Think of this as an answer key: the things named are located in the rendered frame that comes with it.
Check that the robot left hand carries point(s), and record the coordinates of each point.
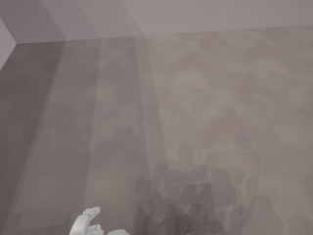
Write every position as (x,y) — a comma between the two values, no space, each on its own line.
(81,225)

